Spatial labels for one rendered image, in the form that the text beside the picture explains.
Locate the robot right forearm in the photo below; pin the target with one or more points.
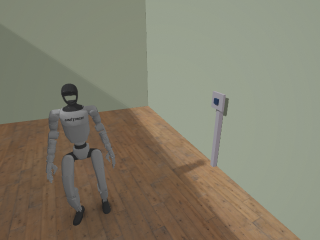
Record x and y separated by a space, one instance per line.
51 149

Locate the robot right hand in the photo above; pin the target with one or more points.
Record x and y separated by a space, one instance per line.
49 167

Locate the right robot upper arm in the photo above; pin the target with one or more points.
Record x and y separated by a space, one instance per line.
54 116

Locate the panel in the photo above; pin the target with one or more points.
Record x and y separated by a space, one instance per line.
218 125

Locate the left robot shin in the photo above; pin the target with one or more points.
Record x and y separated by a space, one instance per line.
104 194

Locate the robot left hand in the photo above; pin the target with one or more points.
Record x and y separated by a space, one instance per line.
112 156

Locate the robot left forearm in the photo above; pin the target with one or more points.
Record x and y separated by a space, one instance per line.
105 139

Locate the humanoid robot head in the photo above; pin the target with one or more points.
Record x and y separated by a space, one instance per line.
70 90

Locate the left robot upper arm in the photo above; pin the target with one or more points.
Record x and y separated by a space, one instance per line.
93 112

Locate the button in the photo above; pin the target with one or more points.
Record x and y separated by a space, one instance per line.
216 101

